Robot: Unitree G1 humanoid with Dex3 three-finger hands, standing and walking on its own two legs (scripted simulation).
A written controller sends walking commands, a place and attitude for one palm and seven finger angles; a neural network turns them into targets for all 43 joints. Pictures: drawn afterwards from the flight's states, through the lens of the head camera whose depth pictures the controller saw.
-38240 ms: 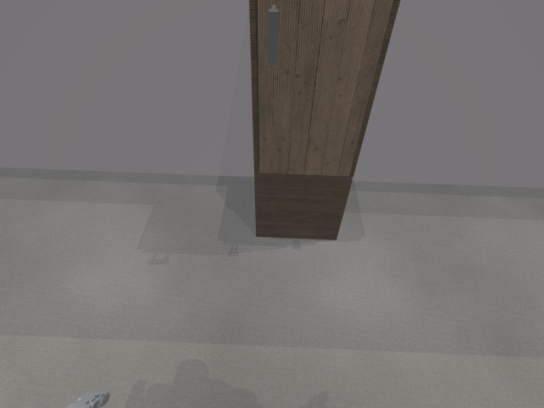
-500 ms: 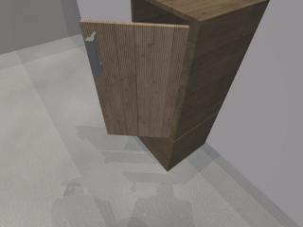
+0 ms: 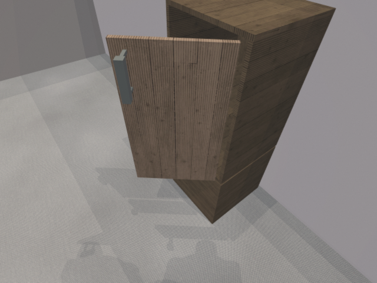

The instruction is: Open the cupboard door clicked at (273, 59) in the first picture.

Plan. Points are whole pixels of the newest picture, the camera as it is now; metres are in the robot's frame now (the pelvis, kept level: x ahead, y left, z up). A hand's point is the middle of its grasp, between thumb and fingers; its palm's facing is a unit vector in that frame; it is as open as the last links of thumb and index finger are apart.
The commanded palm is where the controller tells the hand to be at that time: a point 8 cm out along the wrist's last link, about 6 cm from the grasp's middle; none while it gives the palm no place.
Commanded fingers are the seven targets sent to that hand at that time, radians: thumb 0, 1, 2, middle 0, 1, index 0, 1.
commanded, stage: look again from close up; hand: left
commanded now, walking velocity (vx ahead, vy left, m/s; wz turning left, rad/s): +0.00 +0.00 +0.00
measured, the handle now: (125, 77) +0.57 +0.20 +0.16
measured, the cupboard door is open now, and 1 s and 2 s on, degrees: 50 50 50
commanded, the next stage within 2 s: raise the hand with hooked fingers in 0.20 s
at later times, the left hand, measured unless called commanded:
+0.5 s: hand (98, 255) +0.18 +0.19 +0.00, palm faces +0.27 -0.95 -0.15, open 7.5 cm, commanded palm +0.10 +0.23 -0.03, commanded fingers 0.00 0.64 0.79 -0.22 -0.47 -0.22 -0.47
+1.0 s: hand (94, 237) +0.20 +0.20 +0.04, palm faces -0.02 -0.99 -0.12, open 10.3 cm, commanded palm +0.16 +0.26 +0.05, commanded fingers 0.00 0.06 0.54 -0.26 -0.84 -0.26 -0.84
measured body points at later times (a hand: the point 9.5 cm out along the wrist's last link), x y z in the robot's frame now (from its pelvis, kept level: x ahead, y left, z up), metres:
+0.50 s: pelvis -0.02 -0.01 -0.01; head -0.03 -0.02 +0.44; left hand +0.16 +0.24 +0.01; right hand +0.08 -0.26 -0.12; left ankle -0.01 +0.09 -0.73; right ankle +0.02 -0.14 -0.73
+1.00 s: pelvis +0.00 -0.04 -0.04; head +0.04 -0.03 +0.40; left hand +0.19 +0.25 +0.04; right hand +0.21 -0.24 -0.12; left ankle -0.01 +0.09 -0.73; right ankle +0.02 -0.14 -0.73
